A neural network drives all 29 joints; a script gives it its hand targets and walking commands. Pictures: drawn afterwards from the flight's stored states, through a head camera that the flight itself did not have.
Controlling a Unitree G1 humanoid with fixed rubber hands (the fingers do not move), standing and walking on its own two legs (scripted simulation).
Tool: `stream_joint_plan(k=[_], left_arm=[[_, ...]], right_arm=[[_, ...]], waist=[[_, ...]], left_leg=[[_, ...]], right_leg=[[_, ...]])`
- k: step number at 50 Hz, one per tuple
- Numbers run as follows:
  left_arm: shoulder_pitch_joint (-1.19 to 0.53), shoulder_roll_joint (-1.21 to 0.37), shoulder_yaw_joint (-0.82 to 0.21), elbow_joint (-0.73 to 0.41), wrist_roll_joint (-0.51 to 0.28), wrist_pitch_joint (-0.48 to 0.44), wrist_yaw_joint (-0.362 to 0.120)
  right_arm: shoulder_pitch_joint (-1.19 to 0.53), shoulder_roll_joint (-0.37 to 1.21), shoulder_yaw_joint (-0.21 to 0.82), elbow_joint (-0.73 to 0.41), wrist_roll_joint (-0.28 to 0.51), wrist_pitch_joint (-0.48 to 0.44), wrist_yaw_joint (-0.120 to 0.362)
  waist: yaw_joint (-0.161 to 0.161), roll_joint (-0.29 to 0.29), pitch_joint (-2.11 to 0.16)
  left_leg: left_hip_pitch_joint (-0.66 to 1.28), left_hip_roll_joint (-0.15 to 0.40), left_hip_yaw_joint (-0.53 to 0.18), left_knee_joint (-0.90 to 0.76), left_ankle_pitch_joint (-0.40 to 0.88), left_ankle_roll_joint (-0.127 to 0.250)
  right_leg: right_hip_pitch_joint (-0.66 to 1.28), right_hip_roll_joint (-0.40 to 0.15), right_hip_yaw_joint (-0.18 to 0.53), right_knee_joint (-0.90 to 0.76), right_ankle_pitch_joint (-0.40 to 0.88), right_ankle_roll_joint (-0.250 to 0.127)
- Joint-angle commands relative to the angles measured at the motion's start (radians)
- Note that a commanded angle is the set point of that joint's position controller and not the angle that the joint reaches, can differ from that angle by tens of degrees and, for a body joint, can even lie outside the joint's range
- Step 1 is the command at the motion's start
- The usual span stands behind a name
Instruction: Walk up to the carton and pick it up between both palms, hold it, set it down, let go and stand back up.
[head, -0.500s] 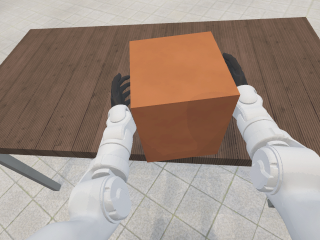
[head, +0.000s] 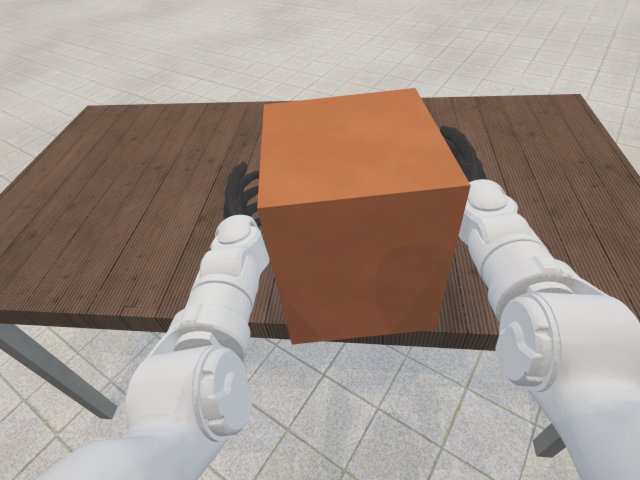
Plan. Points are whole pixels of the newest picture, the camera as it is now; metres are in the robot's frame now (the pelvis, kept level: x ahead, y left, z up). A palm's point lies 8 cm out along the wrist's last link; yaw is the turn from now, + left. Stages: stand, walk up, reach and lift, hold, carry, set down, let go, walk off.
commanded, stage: reach and lift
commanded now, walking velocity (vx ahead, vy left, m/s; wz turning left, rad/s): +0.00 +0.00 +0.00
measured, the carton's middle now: (351, 219) +0.44 +0.06 +0.10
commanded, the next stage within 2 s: none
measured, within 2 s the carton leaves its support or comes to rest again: neither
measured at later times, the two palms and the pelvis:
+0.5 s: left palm (231, 207) +0.39 +0.20 +0.15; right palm (471, 173) +0.45 -0.08 +0.18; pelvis -0.01 +0.00 +0.00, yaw +1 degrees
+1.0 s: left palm (219, 184) +0.38 +0.20 +0.19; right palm (485, 158) +0.43 -0.08 +0.22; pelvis -0.02 +0.00 +0.01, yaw +2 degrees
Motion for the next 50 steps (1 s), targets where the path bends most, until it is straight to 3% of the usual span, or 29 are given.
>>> stream_joint_plan(k=[1, 5, 6, 7, 9, 10, 12, 16, 18, 20, 23, 25, 26, 30, 32, 42, 44, 45, 47, 50], left_arm=[[-1.076, -0.477, -0.379, -0.197, -0.072, -0.075, -0.108], [-1.085, -0.468, -0.370, -0.190, -0.080, -0.061, -0.114], [-1.102, -0.468, -0.370, -0.196, -0.089, -0.058, -0.113], [-1.092, -0.468, -0.378, -0.214, -0.092, -0.058, -0.115], [-1.119, -0.470, -0.379, -0.203, -0.093, -0.052, -0.117], [-1.114, -0.475, -0.390, -0.223, -0.102, -0.051, -0.121], [-1.097, -0.483, -0.407, -0.239, -0.114, -0.043, -0.126], [-1.072, -0.503, -0.435, -0.249, -0.133, -0.022, -0.141], [-1.098, -0.506, -0.467, -0.309, -0.146, -0.020, -0.136], [-1.132, -0.535, -0.488, -0.341, -0.150, -0.017, -0.132], [-1.120, -0.529, -0.478, -0.358, -0.151, -0.002, -0.131], [-1.113, -0.552, -0.509, -0.398, -0.160, 0.011, -0.131], [-1.124, -0.552, -0.517, -0.407, -0.171, 0.017, -0.136], [-1.134, -0.541, -0.489, -0.414, -0.146, 0.055, -0.131], [-1.113, -0.540, -0.474, -0.411, -0.133, 0.077, -0.142], [-1.135, -0.550, -0.490, -0.489, -0.150, 0.135, -0.169], [-1.144, -0.556, -0.504, -0.520, -0.154, 0.147, -0.173], [-1.108, -0.546, -0.501, -0.512, -0.148, 0.161, -0.178], [-1.082, -0.517, -0.449, -0.448, -0.116, 0.182, -0.200], [-1.087, -0.490, -0.431, -0.465, -0.109, 0.195, -0.211]], right_arm=[[-0.791, 0.730, 0.109, -0.133, 0.125, -0.008, 0.097], [-0.809, 0.755, 0.121, -0.173, 0.142, 0.019, 0.088], [-0.806, 0.743, 0.110, -0.160, 0.147, 0.023, 0.086], [-0.807, 0.760, 0.115, -0.179, 0.151, 0.026, 0.084], [-0.810, 0.762, 0.108, -0.168, 0.148, 0.038, 0.078], [-0.814, 0.783, 0.131, -0.204, 0.156, 0.039, 0.077], [-0.801, 0.794, 0.157, -0.227, 0.180, 0.050, 0.064], [-0.802, 0.821, 0.205, -0.297, 0.234, 0.072, 0.038], [-0.807, 0.856, 0.237, -0.337, 0.273, 0.082, 0.030], [-0.798, 0.853, 0.239, -0.310, 0.281, 0.098, 0.024], [-0.811, 0.879, 0.283, -0.369, 0.311, 0.113, 0.018], [-0.798, 0.888, 0.286, -0.396, 0.341, 0.125, 0.007], [-0.780, 0.886, 0.277, -0.384, 0.342, 0.135, -0.001], [-0.805, 0.871, 0.275, -0.386, 0.359, 0.165, 0.004], [-0.791, 0.861, 0.262, -0.394, 0.356, 0.179, -0.003], [-0.831, 0.918, 0.315, -0.510, 0.401, 0.224, -0.038], [-0.802, 0.915, 0.314, -0.498, 0.410, 0.237, -0.041], [-0.808, 0.918, 0.324, -0.532, 0.421, 0.244, -0.049], [-0.775, 0.891, 0.289, -0.492, 0.398, 0.261, -0.055], [-0.796, 0.922, 0.327, -0.538, 0.415, 0.275, -0.064]], waist=[[-0.116, -0.157, -0.687], [-0.120, -0.153, -0.666], [-0.141, -0.158, -0.644], [-0.132, -0.152, -0.656], [-0.155, -0.154, -0.644], [-0.146, -0.157, -0.676], [-0.158, -0.140, -0.694], [-0.177, -0.120, -0.680], [-0.182, -0.099, -0.691], [-0.204, -0.074, -0.665], [-0.177, -0.070, -0.688], [-0.205, -0.044, -0.668], [-0.220, -0.057, -0.652], [-0.201, -0.048, -0.579], [-0.218, -0.051, -0.544], [-0.248, -0.044, -0.577], [-0.267, -0.011, -0.556], [-0.261, -0.023, -0.551], [-0.270, -0.025, -0.455], [-0.253, -0.041, -0.484]], left_leg=[[0.150, -0.096, 0.037, -0.004, 0.093, 0.044], [0.133, -0.099, 0.037, -0.013, 0.079, 0.052], [0.139, -0.102, 0.033, -0.016, 0.071, 0.050], [0.148, -0.099, 0.034, -0.014, 0.085, 0.048], [0.137, -0.103, 0.032, -0.018, 0.063, 0.049], [0.140, -0.102, 0.029, -0.016, 0.081, 0.050], [0.153, -0.104, 0.021, -0.007, 0.135, 0.044], [0.168, -0.113, 0.013, -0.009, 0.149, 0.040], [0.199, -0.116, 0.004, 0.000, 0.186, 0.034], [0.221, -0.116, -0.004, 0.000, 0.189, 0.023], [0.232, -0.121, -0.004, -0.006, 0.180, 0.028], [0.262, -0.121, -0.012, 0.003, 0.211, 0.017], [0.265, -0.122, -0.017, 0.001, 0.198, 0.018], [0.282, -0.124, -0.011, -0.023, 0.128, 0.027], [0.284, -0.127, -0.009, -0.031, 0.111, 0.029], [0.292, -0.145, -0.019, -0.031, 0.090, 0.033], [0.305, -0.147, -0.025, -0.034, 0.103, 0.027], [0.313, -0.147, -0.023, -0.032, 0.109, 0.025], [0.289, -0.153, -0.015, -0.057, 0.030, 0.037], [0.286, -0.157, -0.010, -0.063, 0.036, 0.049]], right_leg=[[0.606, 0.044, -0.052, -0.072, 0.311, 0.066], [0.640, 0.036, -0.040, -0.073, 0.336, 0.072], [0.633, 0.040, -0.048, -0.078, 0.307, 0.075], [0.636, 0.039, -0.043, -0.076, 0.320, 0.078], [0.645, 0.034, -0.043, -0.085, 0.311, 0.082], [0.670, 0.034, -0.042, -0.082, 0.338, 0.081], [0.700, 0.036, -0.042, -0.070, 0.420, 0.084], [0.740, 0.029, -0.042, -0.074, 0.465, 0.098], [0.742, 0.033, -0.042, -0.074, 0.488, 0.098], [0.713, 0.038, -0.044, -0.086, 0.452, 0.096], [0.723, 0.037, -0.043, -0.085, 0.445, 0.101], [0.713, 0.042, -0.047, -0.091, 0.458, 0.097], [0.711, 0.042, -0.045, -0.103, 0.438, 0.101], [0.644, 0.046, -0.048, -0.130, 0.305, 0.090], [0.651, 0.042, -0.045, -0.141, 0.303, 0.091], [0.691, 0.039, -0.030, -0.142, 0.320, 0.101], [0.690, 0.037, -0.029, -0.142, 0.333, 0.095], [0.694, 0.039, -0.032, -0.147, 0.333, 0.098], [0.678, 0.025, -0.033, -0.165, 0.262, 0.105], [0.725, 0.019, -0.022, -0.157, 0.296, 0.113]])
